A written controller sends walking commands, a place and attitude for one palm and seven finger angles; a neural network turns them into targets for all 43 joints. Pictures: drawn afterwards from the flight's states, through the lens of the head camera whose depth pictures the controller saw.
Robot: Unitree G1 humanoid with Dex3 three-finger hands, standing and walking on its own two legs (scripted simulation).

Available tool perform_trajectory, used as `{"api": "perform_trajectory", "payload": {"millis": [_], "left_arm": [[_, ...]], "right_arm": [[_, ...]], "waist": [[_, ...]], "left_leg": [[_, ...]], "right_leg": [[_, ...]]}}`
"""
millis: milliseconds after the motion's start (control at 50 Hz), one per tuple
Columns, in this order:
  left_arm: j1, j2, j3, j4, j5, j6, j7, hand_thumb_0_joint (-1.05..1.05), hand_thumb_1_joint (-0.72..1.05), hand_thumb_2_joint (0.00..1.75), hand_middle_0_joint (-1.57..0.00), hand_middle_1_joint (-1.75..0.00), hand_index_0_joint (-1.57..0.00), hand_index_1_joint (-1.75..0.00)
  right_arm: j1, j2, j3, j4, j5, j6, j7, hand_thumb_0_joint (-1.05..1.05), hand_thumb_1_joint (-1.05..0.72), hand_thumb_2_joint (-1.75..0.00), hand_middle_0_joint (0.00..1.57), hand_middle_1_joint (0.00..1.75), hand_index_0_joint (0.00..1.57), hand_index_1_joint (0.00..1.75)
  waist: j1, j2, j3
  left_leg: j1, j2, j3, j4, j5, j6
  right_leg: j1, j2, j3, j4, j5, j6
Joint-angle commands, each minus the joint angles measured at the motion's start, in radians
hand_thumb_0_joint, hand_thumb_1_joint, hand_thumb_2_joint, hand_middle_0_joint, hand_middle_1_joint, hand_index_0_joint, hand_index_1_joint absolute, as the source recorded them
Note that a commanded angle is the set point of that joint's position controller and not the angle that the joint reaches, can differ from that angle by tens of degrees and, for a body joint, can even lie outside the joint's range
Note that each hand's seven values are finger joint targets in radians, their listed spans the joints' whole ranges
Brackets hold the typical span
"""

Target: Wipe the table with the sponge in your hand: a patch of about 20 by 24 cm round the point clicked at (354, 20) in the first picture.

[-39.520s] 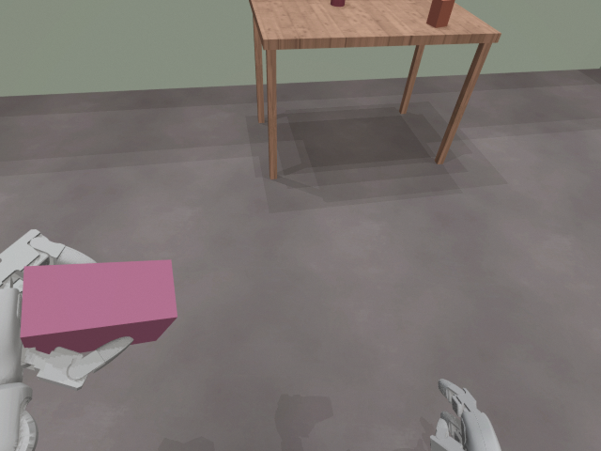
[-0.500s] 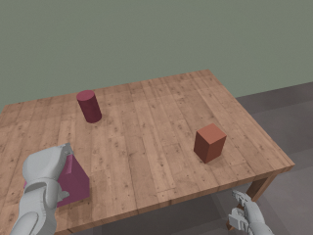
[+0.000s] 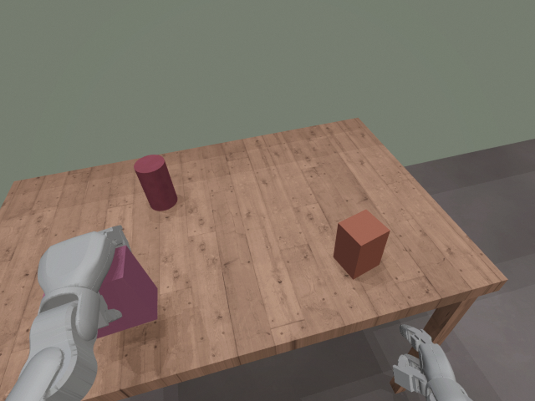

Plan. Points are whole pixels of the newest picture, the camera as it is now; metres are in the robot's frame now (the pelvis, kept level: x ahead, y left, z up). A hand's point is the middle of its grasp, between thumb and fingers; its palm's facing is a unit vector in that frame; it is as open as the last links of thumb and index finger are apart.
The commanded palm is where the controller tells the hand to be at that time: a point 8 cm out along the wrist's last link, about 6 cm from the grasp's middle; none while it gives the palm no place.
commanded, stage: lift the sponge slowly off the table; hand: left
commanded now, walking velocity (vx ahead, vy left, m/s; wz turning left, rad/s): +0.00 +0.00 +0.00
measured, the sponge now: (113, 301) +0.23 +0.29 +0.03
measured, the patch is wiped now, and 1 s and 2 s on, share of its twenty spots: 1.00 1.00 1.00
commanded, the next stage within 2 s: bring the sponge back beside the body in 0.76 s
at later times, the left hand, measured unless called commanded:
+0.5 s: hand (102, 270) +0.23 +0.27 +0.12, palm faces +0.10 -0.12 -0.99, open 10.1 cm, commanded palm +0.19 +0.27 +0.19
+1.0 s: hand (101, 270) +0.22 +0.27 +0.12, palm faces +0.07 -0.10 -0.99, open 10.1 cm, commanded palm +0.19 +0.27 +0.20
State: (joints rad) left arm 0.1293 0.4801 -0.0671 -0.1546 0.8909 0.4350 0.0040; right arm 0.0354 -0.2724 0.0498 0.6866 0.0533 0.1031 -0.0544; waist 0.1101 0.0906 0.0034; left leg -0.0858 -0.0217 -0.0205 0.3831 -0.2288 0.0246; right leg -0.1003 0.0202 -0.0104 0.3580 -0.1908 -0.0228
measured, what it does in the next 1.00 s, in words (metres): stands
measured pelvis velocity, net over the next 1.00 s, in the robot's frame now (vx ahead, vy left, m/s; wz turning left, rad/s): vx -0.01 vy -0.02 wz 0.01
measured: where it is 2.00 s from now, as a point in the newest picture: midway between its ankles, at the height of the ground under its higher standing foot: outside the picture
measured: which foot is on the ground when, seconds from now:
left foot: down 0.00-1.00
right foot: down 0.00-1.00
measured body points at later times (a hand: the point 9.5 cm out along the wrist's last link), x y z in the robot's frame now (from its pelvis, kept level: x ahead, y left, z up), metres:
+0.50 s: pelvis -0.01 +0.00 +0.00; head -0.03 -0.04 +0.45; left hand +0.22 +0.27 +0.17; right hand +0.23 -0.21 -0.08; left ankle -0.01 +0.11 -0.75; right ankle +0.01 -0.11 -0.75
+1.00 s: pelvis -0.01 -0.02 +0.00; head -0.03 -0.06 +0.45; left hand +0.22 +0.27 +0.18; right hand +0.23 -0.21 -0.08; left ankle -0.01 +0.11 -0.75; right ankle +0.01 -0.11 -0.75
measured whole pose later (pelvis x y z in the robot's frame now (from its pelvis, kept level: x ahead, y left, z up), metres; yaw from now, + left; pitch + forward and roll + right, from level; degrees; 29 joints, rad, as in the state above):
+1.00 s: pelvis -0.01 -0.02 +0.00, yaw +0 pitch -4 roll +0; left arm 0.08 0.55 -0.05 -0.25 0.86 0.41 -0.09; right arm 0.04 -0.27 0.08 0.65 0.05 0.08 -0.06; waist 0.12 0.10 0.01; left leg -0.11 -0.01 -0.04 0.40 -0.22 0.00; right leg -0.12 0.04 -0.02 0.39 -0.19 -0.05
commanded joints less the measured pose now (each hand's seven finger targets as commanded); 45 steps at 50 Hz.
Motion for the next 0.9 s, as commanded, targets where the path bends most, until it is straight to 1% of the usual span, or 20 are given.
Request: {"api": "perform_trajectory", "payload": {"millis": [0,20,60,120,160,220,320,360,420,460,520,560,580,660,680,720,760,820,860,880], "left_arm": [[-0.260,0.240,0.137,-0.242,0.047,-0.024,0.018,0.00,0.10,1.30,-1.20,-1.60,-1.20,-1.60],[-0.251,0.226,0.126,-0.252,0.042,-0.033,0.016,0.00,0.10,1.30,-1.20,-1.60,-1.20,-1.60],[-0.244,0.296,0.196,-0.303,0.045,-0.051,0.026,0.00,0.10,1.30,-1.20,-1.60,-1.20,-1.60],[-0.205,0.241,0.162,-0.302,0.038,-0.061,0.034,0.00,0.10,1.30,-1.20,-1.60,-1.20,-1.60],[-0.197,0.285,0.210,-0.340,0.031,-0.056,0.042,0.00,0.10,1.30,-1.20,-1.60,-1.20,-1.60],[-0.205,0.229,0.153,-0.297,0.021,-0.023,0.033,0.00,0.10,1.30,-1.20,-1.60,-1.20,-1.60],[-0.272,0.204,0.098,-0.316,0.021,0.016,0.004,0.00,0.10,1.30,-1.20,-1.60,-1.20,-1.60],[-0.302,0.250,0.130,-0.349,0.026,0.019,-0.004,0.00,0.10,1.30,-1.20,-1.60,-1.20,-1.60],[-0.335,0.234,0.104,-0.319,0.037,0.014,-0.013,0.00,0.10,1.30,-1.20,-1.60,-1.20,-1.60],[-0.321,0.309,0.179,-0.361,0.045,0.009,-0.003,0.00,0.10,1.30,-1.20,-1.60,-1.20,-1.60],[-0.318,0.273,0.157,-0.308,0.036,0.015,-0.003,0.00,0.10,1.30,-1.20,-1.60,-1.20,-1.60],[-0.322,0.336,0.219,-0.325,0.031,0.027,0.000,0.00,0.10,1.30,-1.20,-1.60,-1.20,-1.60],[-0.327,0.275,0.167,-0.306,0.019,0.036,-0.009,0.00,0.10,1.30,-1.20,-1.60,-1.20,-1.60],[-0.346,0.296,0.176,-0.281,0.005,0.059,-0.026,0.00,0.10,1.30,-1.20,-1.60,-1.20,-1.60],[-0.329,0.242,0.130,-0.265,-0.007,0.063,-0.040,0.00,0.10,1.30,-1.20,-1.60,-1.20,-1.60],[-0.329,0.254,0.126,-0.239,-0.008,0.064,-0.058,0.00,0.10,1.30,-1.20,-1.60,-1.20,-1.60],[-0.351,0.287,0.150,-0.279,0.000,0.056,-0.064,0.00,0.10,1.30,-1.20,-1.60,-1.20,-1.60],[-0.354,0.300,0.153,-0.259,0.013,0.028,-0.074,0.00,0.10,1.30,-1.20,-1.60,-1.20,-1.60],[-0.389,0.376,0.214,-0.311,0.035,0.002,-0.060,0.00,0.10,1.30,-1.20,-1.60,-1.20,-1.60],[-0.380,0.336,0.194,-0.316,0.030,-0.014,-0.058,0.00,0.10,1.30,-1.20,-1.60,-1.20,-1.60]], "right_arm": [[-0.264,-0.091,-0.030,-0.219,-0.001,-0.074,-0.006,0.00,-0.90,-0.90,0.20,0.30,0.20,0.30],[-0.259,-0.092,-0.030,-0.222,-0.005,-0.074,-0.006,0.00,-0.90,-0.90,0.20,0.30,0.20,0.30],[-0.268,-0.097,-0.034,-0.223,-0.005,-0.079,-0.004,0.00,-0.90,-0.90,0.20,0.30,0.20,0.30],[-0.249,-0.086,-0.033,-0.223,-0.007,-0.079,0.000,0.00,-0.90,-0.90,0.20,0.30,0.20,0.30],[-0.268,-0.092,-0.038,-0.227,-0.004,-0.082,0.004,0.00,-0.90,-0.90,0.20,0.30,0.20,0.30],[-0.263,-0.090,-0.034,-0.221,0.001,-0.070,0.008,0.00,-0.90,-0.90,0.20,0.30,0.20,0.30],[-0.286,-0.092,-0.027,-0.230,0.007,-0.072,0.005,0.00,-0.90,-0.90,0.20,0.30,0.20,0.30],[-0.310,-0.093,-0.025,-0.237,0.010,-0.079,0.001,0.00,-0.90,-0.90,0.20,0.30,0.20,0.30],[-0.286,-0.088,-0.018,-0.230,0.005,-0.077,-0.003,0.00,-0.90,-0.90,0.20,0.30,0.20,0.30],[-0.312,-0.090,-0.021,-0.238,0.006,-0.083,-0.001,0.00,-0.90,-0.90,0.20,0.30,0.20,0.30],[-0.289,-0.084,-0.018,-0.232,0.003,-0.074,0.003,0.00,-0.90,-0.90,0.20,0.30,0.20,0.30],[-0.314,-0.091,-0.020,-0.233,0.009,-0.075,0.007,0.00,-0.90,-0.90,0.20,0.30,0.20,0.30],[-0.305,-0.084,-0.014,-0.244,0.010,-0.074,0.007,0.00,-0.90,-0.90,0.20,0.30,0.20,0.30],[-0.321,-0.092,-0.015,-0.239,0.018,-0.073,0.005,0.00,-0.90,-0.90,0.20,0.30,0.20,0.30],[-0.304,-0.087,-0.009,-0.253,0.016,-0.074,0.005,0.00,-0.90,-0.90,0.20,0.30,0.20,0.30],[-0.297,-0.094,-0.009,-0.243,0.016,-0.067,0.002,0.00,-0.90,-0.90,0.20,0.30,0.20,0.30],[-0.313,-0.095,-0.009,-0.251,0.017,-0.073,-0.002,0.00,-0.90,-0.90,0.20,0.30,0.20,0.30],[-0.284,-0.091,-0.004,-0.252,0.008,-0.074,-0.007,0.00,-0.90,-0.90,0.20,0.30,0.20,0.30],[-0.296,-0.095,-0.008,-0.249,0.005,-0.085,-0.013,0.00,-0.90,-0.90,0.20,0.30,0.20,0.30],[-0.275,-0.081,-0.004,-0.261,0.001,-0.090,-0.013,0.00,-0.90,-0.90,0.20,0.30,0.20,0.30]], "waist": [[0.016,-0.030,-0.186],[0.016,-0.029,-0.192],[0.027,0.002,-0.214],[0.029,0.010,-0.210],[0.033,0.024,-0.210],[0.022,-0.022,-0.159],[0.015,-0.007,-0.159],[0.015,-0.012,-0.168],[0.016,-0.016,-0.180],[0.034,0.019,-0.211],[0.037,-0.012,-0.205],[0.040,-0.006,-0.201],[0.038,-0.011,-0.207],[0.025,-0.026,-0.165],[0.025,-0.043,-0.174],[0.018,-0.047,-0.160],[0.014,-0.034,-0.178],[0.020,-0.060,-0.199],[0.022,-0.018,-0.225],[0.032,-0.024,-0.248]], "left_leg": [[-0.001,-0.001,-0.066,-0.045,0.236,0.029],[0.007,-0.001,-0.064,-0.045,0.243,0.030],[0.016,0.001,-0.078,-0.045,0.245,0.028],[0.018,0.002,-0.070,-0.040,0.279,0.023],[0.016,0.003,-0.078,-0.042,0.268,0.021],[-0.002,0.008,-0.073,-0.050,0.247,0.018],[-0.005,0.008,-0.074,-0.064,0.220,0.023],[-0.005,0.010,-0.082,-0.072,0.190,0.025],[-0.005,0.006,-0.074,-0.073,0.192,0.027],[-0.007,0.006,-0.085,-0.075,0.189,0.026],[-0.015,0.000,-0.070,-0.068,0.200,0.024],[-0.022,0.003,-0.080,-0.070,0.183,0.020],[-0.031,-0.002,-0.063,-0.064,0.188,0.025],[-0.034,0.001,-0.070,-0.064,0.153,0.022],[-0.047,0.000,-0.057,-0.059,0.152,0.028],[-0.047,-0.001,-0.055,-0.051,0.145,0.028],[-0.037,-0.001,-0.062,-0.047,0.129,0.028],[-0.030,-0.009,-0.053,-0.032,0.155,0.035],[-0.014,-0.009,-0.064,-0.030,0.150,0.033],[-0.012,-0.012,-0.053,-0.020,0.176,0.037]], "right_leg": [[0.071,-0.005,0.065,-0.036,0.130,-0.061],[0.076,-0.005,0.055,-0.037,0.144,-0.060],[0.094,0.004,0.090,-0.033,0.147,-0.069],[0.097,-0.003,0.062,-0.030,0.183,-0.067],[0.103,0.004,0.098,-0.029,0.183,-0.073],[0.065,-0.003,0.067,-0.041,0.144,-0.064],[0.058,-0.005,0.060,-0.041,0.106,-0.063],[0.061,0.003,0.086,-0.042,0.077,-0.066],[0.068,-0.003,0.056,-0.043,0.074,-0.063],[0.098,0.003,0.095,-0.033,0.072,-0.071],[0.095,-0.007,0.073,-0.041,0.081,-0.068],[0.087,0.000,0.111,-0.040,0.063,-0.073],[0.096,-0.009,0.077,-0.035,0.069,-0.068],[0.045,-0.005,0.111,-0.052,0.032,-0.066],[0.058,-0.015,0.076,-0.043,0.038,-0.060],[0.037,-0.020,0.081,-0.050,0.037,-0.055],[0.034,-0.014,0.113,-0.052,0.016,-0.059],[0.050,-0.024,0.077,-0.044,0.041,-0.051],[0.055,-0.014,0.118,-0.046,0.027,-0.059],[0.079,-0.023,0.075,-0.032,0.054,-0.057]]}}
